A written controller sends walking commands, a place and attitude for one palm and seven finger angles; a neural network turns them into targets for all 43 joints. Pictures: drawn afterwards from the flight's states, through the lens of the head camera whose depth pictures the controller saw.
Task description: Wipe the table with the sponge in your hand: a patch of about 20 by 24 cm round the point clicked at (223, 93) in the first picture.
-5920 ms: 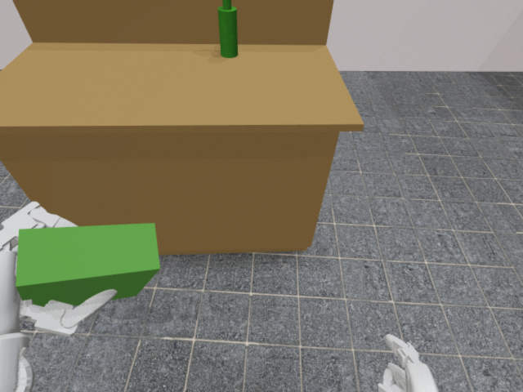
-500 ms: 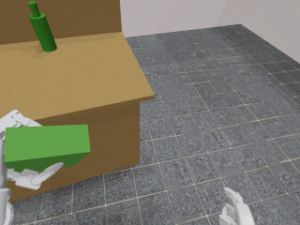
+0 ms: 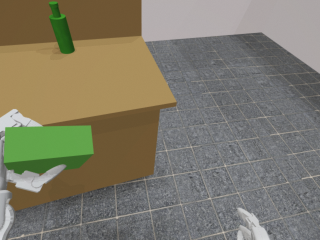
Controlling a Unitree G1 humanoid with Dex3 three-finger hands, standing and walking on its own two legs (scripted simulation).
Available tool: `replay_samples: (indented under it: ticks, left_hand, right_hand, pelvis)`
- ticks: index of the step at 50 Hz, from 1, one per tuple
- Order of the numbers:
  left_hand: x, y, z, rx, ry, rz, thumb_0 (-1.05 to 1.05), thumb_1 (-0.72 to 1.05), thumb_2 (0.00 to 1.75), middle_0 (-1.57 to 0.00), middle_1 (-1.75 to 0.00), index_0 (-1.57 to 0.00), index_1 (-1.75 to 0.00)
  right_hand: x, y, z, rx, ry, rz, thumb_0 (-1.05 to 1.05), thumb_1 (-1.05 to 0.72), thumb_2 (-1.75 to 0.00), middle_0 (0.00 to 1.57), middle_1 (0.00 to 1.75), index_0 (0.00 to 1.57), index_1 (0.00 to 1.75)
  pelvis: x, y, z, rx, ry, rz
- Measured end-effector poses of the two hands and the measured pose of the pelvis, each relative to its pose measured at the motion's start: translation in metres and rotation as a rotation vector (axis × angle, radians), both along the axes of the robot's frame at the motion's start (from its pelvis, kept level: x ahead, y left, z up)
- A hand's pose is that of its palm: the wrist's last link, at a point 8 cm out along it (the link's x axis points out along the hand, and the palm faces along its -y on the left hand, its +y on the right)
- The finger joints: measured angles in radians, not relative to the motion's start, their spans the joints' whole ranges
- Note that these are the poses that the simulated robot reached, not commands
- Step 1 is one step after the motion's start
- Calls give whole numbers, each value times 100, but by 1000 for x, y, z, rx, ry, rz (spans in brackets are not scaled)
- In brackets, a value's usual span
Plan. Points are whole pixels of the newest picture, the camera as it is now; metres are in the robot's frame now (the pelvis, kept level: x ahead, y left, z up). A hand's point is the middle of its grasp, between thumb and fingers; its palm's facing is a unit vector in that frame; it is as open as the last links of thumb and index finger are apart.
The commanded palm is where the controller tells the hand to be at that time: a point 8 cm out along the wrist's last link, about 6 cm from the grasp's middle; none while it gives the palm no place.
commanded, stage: shuffle to correct the standing spot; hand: left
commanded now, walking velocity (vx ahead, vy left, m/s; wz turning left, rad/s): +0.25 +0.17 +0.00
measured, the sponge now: (62, 151) +0.24 +0.23 +0.15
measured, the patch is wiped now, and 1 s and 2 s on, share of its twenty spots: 0.00 0.00 0.00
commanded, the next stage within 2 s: come to a stop and stand still in 0.94 s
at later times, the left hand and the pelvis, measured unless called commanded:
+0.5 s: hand (49, 102) +0.33 +0.29 +0.17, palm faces +0.28 -0.85 -0.45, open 9.6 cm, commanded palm +0.27 +0.34 +0.17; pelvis +0.10 +0.07 -0.01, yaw -1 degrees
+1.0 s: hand (26, 66) +0.43 +0.39 +0.18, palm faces +0.39 -0.79 -0.46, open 9.6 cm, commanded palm +0.37 +0.43 +0.17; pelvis +0.20 +0.16 -0.03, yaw -3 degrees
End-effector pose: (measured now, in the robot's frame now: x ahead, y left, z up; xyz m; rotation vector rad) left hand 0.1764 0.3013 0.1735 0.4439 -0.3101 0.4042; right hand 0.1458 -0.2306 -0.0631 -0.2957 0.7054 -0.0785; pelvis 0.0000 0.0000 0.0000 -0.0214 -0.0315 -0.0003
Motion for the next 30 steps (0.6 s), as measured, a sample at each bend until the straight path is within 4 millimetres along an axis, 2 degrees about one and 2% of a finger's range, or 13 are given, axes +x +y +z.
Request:
replay_samples:
  ticks: [3,7,13,16,19,22,25,28,30]
  left_hand:
    - [6,-4,4,-9,-35,-35,0,-45,99,-80,-133,-80,-133]
    - [19,-2,-2,5,-34,-95,0,-45,99,-80,-133,-80,-133]
    - [52,30,-18,14,4,-79,0,-45,99,-80,-133,-80,-133]
    - [73,38,-10,24,10,-71,0,-45,99,-80,-133,-80,-133]
    - [91,35,3,33,-11,-107,0,-45,99,-80,-133,-80,-133]
    - [106,28,14,66,-23,-164,0,-45,99,-80,-133,-80,-133]
    - [119,29,17,125,-10,-197,0,-45,99,-80,-133,-80,-133]
    - [123,42,12,186,-19,-177,0,-45,99,-80,-133,-80,-133]
    - [124,58,8,187,-12,-131,0,-45,99,-80,-133,-80,-133]
  right_hand:
    - [13,5,3,1,-35,2,1,-90,-90,20,30,20,30]
    - [33,16,0,1,-72,-5,1,-90,-90,20,30,20,30]
    - [53,40,-8,20,-58,-41,1,-90,-90,20,30,20,30]
    - [59,56,-9,51,-33,-42,1,-90,-90,20,30,20,30]
    - [63,68,-10,81,-3,-43,1,-90,-90,20,30,20,30]
    - [70,74,-14,93,22,-50,1,-90,-90,20,30,20,30]
    - [84,75,-25,94,37,-63,1,-90,-90,20,30,20,30]
    - [104,73,-43,72,65,-41,1,-90,-90,20,30,20,30]
    - [115,74,-45,56,88,-40,1,-90,-90,20,30,20,30]
  pelvis:
    - [8,8,-2,-7,5,3]
    - [20,22,-11,-20,11,-1]
    - [44,42,-19,3,9,-35]
    - [56,49,-13,0,10,-37]
    - [70,56,-7,-10,19,-38]
    - [86,63,-6,-15,24,-40]
    - [103,68,-13,-14,20,-22]
    - [111,74,-28,-17,2,4]
    - [116,78,-29,-20,-9,-19]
